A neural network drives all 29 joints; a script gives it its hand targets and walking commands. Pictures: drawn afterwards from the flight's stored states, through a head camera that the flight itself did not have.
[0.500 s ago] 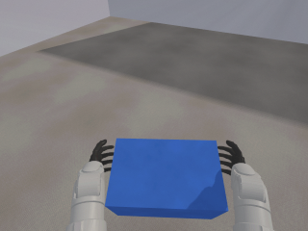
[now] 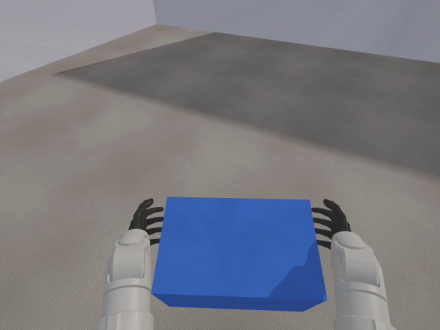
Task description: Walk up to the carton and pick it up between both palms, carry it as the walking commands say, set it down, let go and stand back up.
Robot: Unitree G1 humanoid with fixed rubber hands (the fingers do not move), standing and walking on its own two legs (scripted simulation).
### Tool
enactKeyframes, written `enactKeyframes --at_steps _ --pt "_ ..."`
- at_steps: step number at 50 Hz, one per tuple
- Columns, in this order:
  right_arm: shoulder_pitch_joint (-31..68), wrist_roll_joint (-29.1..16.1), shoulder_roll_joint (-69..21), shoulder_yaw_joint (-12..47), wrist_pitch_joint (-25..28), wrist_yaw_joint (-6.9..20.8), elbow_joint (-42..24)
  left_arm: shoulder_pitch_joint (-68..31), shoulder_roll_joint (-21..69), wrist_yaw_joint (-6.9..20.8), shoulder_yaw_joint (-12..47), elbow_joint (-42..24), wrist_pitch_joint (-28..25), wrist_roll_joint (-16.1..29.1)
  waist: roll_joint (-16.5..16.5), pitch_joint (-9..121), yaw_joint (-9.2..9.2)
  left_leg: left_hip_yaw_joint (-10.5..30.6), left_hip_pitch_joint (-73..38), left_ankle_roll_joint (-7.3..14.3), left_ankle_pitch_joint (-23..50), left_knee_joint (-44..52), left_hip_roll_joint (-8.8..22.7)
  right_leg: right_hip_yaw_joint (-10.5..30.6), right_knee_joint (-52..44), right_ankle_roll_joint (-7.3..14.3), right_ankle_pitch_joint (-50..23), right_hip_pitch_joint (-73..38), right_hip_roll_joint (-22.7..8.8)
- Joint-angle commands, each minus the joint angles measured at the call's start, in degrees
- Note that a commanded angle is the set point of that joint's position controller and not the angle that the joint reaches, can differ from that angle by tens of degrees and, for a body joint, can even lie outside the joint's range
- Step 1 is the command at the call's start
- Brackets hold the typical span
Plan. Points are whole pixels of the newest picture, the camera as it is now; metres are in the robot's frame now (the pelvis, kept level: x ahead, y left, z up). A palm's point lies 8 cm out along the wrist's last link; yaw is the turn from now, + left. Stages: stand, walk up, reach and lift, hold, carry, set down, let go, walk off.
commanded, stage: hold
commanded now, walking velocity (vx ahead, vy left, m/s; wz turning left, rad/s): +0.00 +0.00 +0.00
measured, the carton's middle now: (236, 255) +0.29 +0.00 -0.04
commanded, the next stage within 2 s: carry in 0.20 s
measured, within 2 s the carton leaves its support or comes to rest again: neither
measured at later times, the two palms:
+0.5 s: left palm (121, 244) +0.26 +0.21 +0.05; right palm (318, 224) +0.30 -0.15 +0.06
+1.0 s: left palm (61, 280) +0.17 +0.26 +0.09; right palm (275, 203) +0.32 -0.07 +0.09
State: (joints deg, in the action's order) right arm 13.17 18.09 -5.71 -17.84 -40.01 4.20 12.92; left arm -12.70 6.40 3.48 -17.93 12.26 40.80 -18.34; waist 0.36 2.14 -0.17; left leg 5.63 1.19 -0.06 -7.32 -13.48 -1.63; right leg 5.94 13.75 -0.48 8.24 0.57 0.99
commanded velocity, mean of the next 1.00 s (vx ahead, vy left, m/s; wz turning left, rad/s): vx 0.00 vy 0.00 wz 0.50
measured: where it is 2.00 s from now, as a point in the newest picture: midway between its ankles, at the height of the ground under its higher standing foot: outside the picture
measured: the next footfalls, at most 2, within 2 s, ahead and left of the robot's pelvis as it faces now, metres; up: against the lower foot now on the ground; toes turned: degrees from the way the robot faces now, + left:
right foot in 0.72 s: +0.01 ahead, -0.12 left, +0.00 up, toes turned +8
left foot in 1.04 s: -0.08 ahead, +0.11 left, +0.00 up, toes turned +35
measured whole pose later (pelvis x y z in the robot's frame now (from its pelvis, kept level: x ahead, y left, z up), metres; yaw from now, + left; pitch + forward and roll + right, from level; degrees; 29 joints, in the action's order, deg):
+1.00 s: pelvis -0.07 -0.02 -0.02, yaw +26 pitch +5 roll +3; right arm 29.6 6.8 -1.6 -16.2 -63.3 -9.7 -7.3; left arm -26.2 8.6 -10.9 -18.0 -11.6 62.7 -9.1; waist 0.9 1.0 -3.0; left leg -7.5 26.0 -2.8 -21.0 -41.2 0.7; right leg -13.9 35.7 -0.5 18.6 21.3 -10.9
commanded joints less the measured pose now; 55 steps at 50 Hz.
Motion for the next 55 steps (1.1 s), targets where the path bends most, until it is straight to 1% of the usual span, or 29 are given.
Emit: enactKeyframes --at_steps 1,9,10,13,15,17,19,20,22,23,24,25,27,30,34,36,37,38,39,40,41,43,48,50,51,52,53,54,55 --pt "28.8 -15.9 -46.5 33.3 1.5 16.1 -0.5 -30.1 46.8 16.1 33.5 -1.0 -1.9 16.3 -0.2 11.2 0.02 -2.7 -3.6 -0.5 8.5 1.0 -4.0 -3.0 -1.5 0.2 -8.8 -0.6 4.3" --pt "28.6 -15.9 -46.5 33.4 1.6 16.1 -0.6 -30.1 46.8 16.0 33.5 -1.1 -1.9 16.4 -0.1 11.2 0.04 -2.7 -3.6 -0.4 8.6 1.0 -4.0 -3.0 -1.5 0.2 -9.0 -0.6 4.2" --pt "29.5 -16.8 -47.4 34.6 2.0 16.0 -0.1 -32.0 48.0 16.5 37.8 -0.4 -2.2 18.3 -1.3 8.9 -0.84 0.6 5.8 0.5 4.2 -7.9 9.1 -3.8 9.4 0.9 -0.9 10.6 -6.5" --pt "31.5 -19.6 -49.7 38.7 0.8 16.0 -3.5 -31.6 49.9 15.8 39.7 -3.5 -1.2 20.0 -4.0 14.1 0.21 4.8 15.7 2.1 5.8 -11.2 10.6 -2.8 14.1 1.2 2.2 8.1 -6.5" --pt "33.3 -22.2 -51.6 42.3 -0.7 15.5 -8.2 -32.2 51.1 15.0 42.0 -7.6 -0.1 22.0 -0.9 15.7 0.67 2.9 20.2 1.4 7.8 -17.6 8.2 -0.2 14.7 2.0 -0.7 7.8 -8.6" --pt "36.9 -24.7 -52.4 45.3 -2.5 14.6 -12.8 -34.4 51.7 13.8 44.4 -11.8 1.3 23.3 5.1 18.5 1.10 -0.3 25.8 0.5 4.7 -26.7 4.8 5.7 12.4 4.7 -6.6 4.8 -14.1" --pt "39.2 -26.7 -52.2 47.6 -5.0 13.8 -16.1 -34.2 52.4 12.1 46.2 -15.1 3.5 23.8 11.8 19.4 0.75 -5.2 26.8 0.8 -18.8 -30.3 2.5 8.0 11.5 8.8 -17.0 7.0 -20.7" --pt "37.1 -27.8 -52.6 48.3 -6.2 13.5 -16.7 -32.9 52.1 11.3 46.8 -17.4 4.6 24.2 10.3 19.1 0.18 -6.6 24.8 1.2 -19.2 -27.7 2.8 4.6 13.9 8.6 -19.5 8.3 -19.9" --pt "38.0 -30.2 -52.4 49.3 -8.5 12.5 -19.4 -35.7 51.7 9.4 49.1 -22.6 6.8 25.9 5.9 19.7 -1.14 -6.6 17.4 1.8 -4.8 -17.6 2.5 -2.9 20.1 4.2 -15.5 13.0 -14.9" --pt "37.3 -30.5 -50.9 49.1 -9.9 11.4 -20.0 -37.6 51.4 8.0 50.4 -24.5 8.5 27.1 -2.3 20.5 -1.04 2.8 12.9 3.3 5.1 -13.4 7.7 -7.8 27.3 0.8 -4.6 19.0 -9.6" --pt "31.2 -29.4 -49.2 47.6 -11.5 10.5 -18.5 -34.1 50.5 7.1 49.8 -23.9 10.6 27.2 -13.8 20.9 -1.11 17.0 7.5 7.6 20.7 -12.2 17.6 -12.2 36.2 -2.4 13.9 27.8 -3.2" --pt "33.7 -29.8 -48.5 47.5 -12.7 9.5 -20.2 -38.1 49.7 6.2 50.2 -25.4 11.8 28.4 -15.2 21.8 -1.29 22.1 4.9 10.7 28.1 -11.6 21.0 -10.6 40.3 -2.7 24.7 30.9 -1.6" --pt "42.3 -31.7 -47.6 48.6 -14.8 6.3 -26.3 -45.8 50.3 4.1 52.0 -28.5 13.8 31.8 -9.6 23.4 -1.20 20.1 3.4 11.3 25.5 -12.1 19.5 -6.9 41.8 -2.1 23.9 33.1 -2.7" --pt "43.6 -31.2 -45.1 46.7 -18.2 2.0 -28.6 -46.4 49.2 1.1 50.7 -28.5 17.2 33.8 -10.2 25.9 -1.06 14.6 4.3 9.8 22.0 -13.5 15.5 -9.2 35.9 -2.3 19.5 29.3 -1.6" --pt "41.2 -28.9 -43.0 42.8 -22.0 -0.7 -25.0 -44.9 47.6 -0.7 46.3 -23.8 20.9 33.3 -10.3 25.4 -0.89 13.4 9.1 7.0 15.0 -12.6 12.9 -11.8 19.3 -1.9 16.9 18.3 1.0" --pt "40.9 -28.7 -43.5 42.1 -23.3 -1.1 -23.5 -43.7 47.7 -0.7 44.2 -22.3 22.1 32.7 -6.9 23.6 0.58 8.8 24.7 2.3 4.6 -15.3 8.6 -8.2 7.2 0.0 9.3 1.2 -4.7" --pt "43.0 -28.9 -44.9 42.2 -23.7 -1.3 -23.3 -45.9 47.3 -0.7 43.6 -22.5 22.1 32.5 6.2 21.7 1.13 1.8 36.7 -1.1 -9.0 -25.3 1.6 6.1 1.5 4.5 5.8 -4.6 -17.4" --pt "45.8 -28.4 -44.8 41.3 -24.1 -1.1 -22.7 -46.9 47.2 -0.9 42.3 -20.2 22.2 31.7 18.7 19.6 0.83 -7.9 42.8 -2.6 -26.6 -42.2 -1.2 13.8 2.4 12.3 -10.8 0.9 -33.5" --pt "48.6 -29.0 -45.4 40.8 -24.1 -0.9 -21.1 -48.6 47.3 -1.0 42.0 -20.8 22.2 31.5 10.4 18.7 0.59 -7.9 41.1 -3.1 -26.8 -50.2 2.6 8.0 5.3 12.9 -20.5 3.3 -31.7" --pt "51.7 -31.4 -47.3 42.9 -23.7 -0.8 -22.6 -49.3 47.9 -1.0 42.1 -22.9 22.1 31.4 6.4 17.8 0.66 -7.0 39.0 -3.0 -23.3 -52.7 2.3 2.2 6.8 10.9 -22.3 4.7 -27.5" --pt "51.9 -32.7 -49.2 44.5 -23.6 -0.6 -23.5 -48.7 48.5 -1.0 41.7 -23.9 22.0 31.1 6.2 17.6 0.44 -7.6 38.0 -3.1 -18.8 -52.7 2.7 -2.8 8.3 8.6 -21.5 4.3 -24.5" --pt "51.8 -33.5 -50.8 45.2 -23.5 -0.6 -22.9 -50.5 48.1 -1.5 41.0 -25.8 21.6 30.8 9.7 18.6 0.08 -10.5 36.5 -3.2 -13.5 -46.2 2.8 -10.0 13.2 5.4 -23.3 0.7 -19.7" --pt "49.7 -33.2 -50.6 45.1 -24.2 -0.6 -22.4 -47.2 46.3 -1.8 40.2 -25.2 22.1 29.7 14.4 20.8 1.04 -16.0 29.2 -2.9 -15.9 -28.0 0.4 -13.0 17.7 4.9 -28.0 -0.1 -21.0" --pt "51.5 -33.7 -50.6 45.5 -24.4 -0.7 -22.8 -48.3 46.4 -2.2 40.6 -25.3 22.3 29.9 13.9 22.1 0.53 -16.5 24.2 -2.4 -9.2 -16.1 0.3 -14.5 20.9 2.7 -29.0 -0.6 -21.1" --pt "50.3 -33.6 -51.0 45.5 -24.7 -0.5 -22.2 -47.1 46.6 -2.3 40.5 -24.6 22.6 29.7 12.0 23.4 -0.10 -15.7 17.9 -2.1 -2.0 -10.1 1.1 -16.2 23.3 0.6 -25.7 2.3 -20.5" --pt "47.3 -33.3 -51.2 45.1 -25.0 -0.2 -21.5 -45.3 46.9 -2.1 40.7 -24.5 23.0 29.4 7.0 25.8 -0.63 -9.7 8.4 -1.5 2.1 -10.0 5.1 -16.8 28.8 -2.1 -17.4 9.1 -18.5" --pt "46.2 -32.5 -50.3 44.0 -25.0 -0.2 -20.7 -45.9 47.0 -1.8 41.2 -24.9 23.2 29.8 -4.3 26.8 -1.24 3.4 -1.5 3.2 34.9 -16.7 15.0 -18.0 37.5 -5.9 -0.1 23.5 -13.6" --pt "48.1 -31.3 -48.8 42.1 -24.5 -0.5 -19.3 -51.4 47.4 -1.8 42.4 -25.3 23.0 31.0 -16.5 26.2 -2.28 16.0 -7.1 9.7 57.1 -18.3 22.4 -16.1 45.5 -6.9 25.2 37.0 -7.9" --pt "49.0 -31.6 -49.0 42.5 -24.3 -0.5 -20.8 -50.7 48.5 -1.5 43.0 -23.9 22.9 31.1 -13.7 27.1 -1.85 14.1 -9.5 10.7 59.6 -18.8 22.3 -11.9 49.9 -6.2 28.3 39.3 -8.3"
